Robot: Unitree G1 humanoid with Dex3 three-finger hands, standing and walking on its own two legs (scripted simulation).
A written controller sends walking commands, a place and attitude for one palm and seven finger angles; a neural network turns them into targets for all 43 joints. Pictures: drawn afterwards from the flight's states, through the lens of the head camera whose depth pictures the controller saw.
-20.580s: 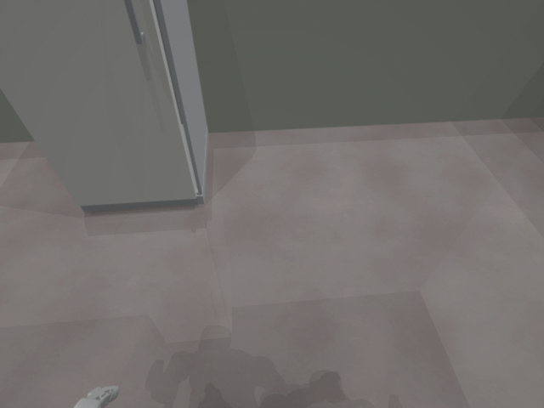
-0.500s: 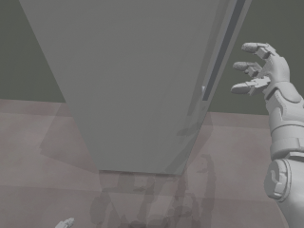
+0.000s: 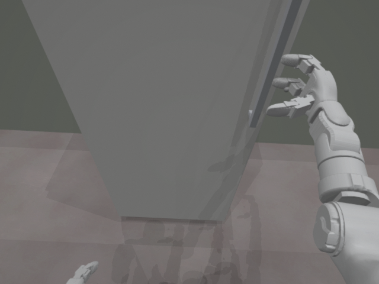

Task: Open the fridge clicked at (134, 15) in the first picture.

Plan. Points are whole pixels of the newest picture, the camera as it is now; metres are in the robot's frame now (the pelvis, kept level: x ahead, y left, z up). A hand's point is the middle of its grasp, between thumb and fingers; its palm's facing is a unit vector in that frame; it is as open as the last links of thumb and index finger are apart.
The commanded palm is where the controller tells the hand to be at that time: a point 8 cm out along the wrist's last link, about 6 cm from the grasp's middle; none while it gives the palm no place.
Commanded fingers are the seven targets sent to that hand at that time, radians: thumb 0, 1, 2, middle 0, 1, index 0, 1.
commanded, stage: feel for the door with the fingertips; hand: right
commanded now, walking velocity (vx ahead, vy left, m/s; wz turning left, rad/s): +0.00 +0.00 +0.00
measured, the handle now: (276, 43) +0.53 -0.10 +0.27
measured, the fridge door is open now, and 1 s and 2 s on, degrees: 0 0 0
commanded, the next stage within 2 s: slide the fingers in behind the handle in 0.46 s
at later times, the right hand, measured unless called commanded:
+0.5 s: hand (279, 81) +0.48 -0.12 +0.21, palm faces -0.08 +1.00 +0.03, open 13.9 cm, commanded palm +0.47 -0.18 +0.21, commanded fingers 0.00 0.50 -0.30 0.30 1.20 0.30 1.20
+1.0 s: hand (284, 86) +0.47 -0.13 +0.21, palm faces -0.10 +0.99 +0.01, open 13.9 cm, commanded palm +0.46 -0.18 +0.21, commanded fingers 0.00 0.50 -0.30 0.30 1.20 0.30 1.20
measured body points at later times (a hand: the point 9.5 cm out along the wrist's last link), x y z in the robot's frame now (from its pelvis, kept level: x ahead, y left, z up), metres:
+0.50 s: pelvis -0.01 +0.00 +0.00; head +0.02 +0.01 +0.45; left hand +0.02 +0.27 -0.12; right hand +0.48 -0.17 +0.22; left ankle -0.01 +0.12 -0.74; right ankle +0.00 -0.12 -0.74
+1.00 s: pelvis -0.01 -0.01 +0.00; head +0.02 +0.00 +0.45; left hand +0.02 +0.26 -0.12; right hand +0.47 -0.18 +0.21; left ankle -0.01 +0.12 -0.74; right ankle +0.00 -0.12 -0.74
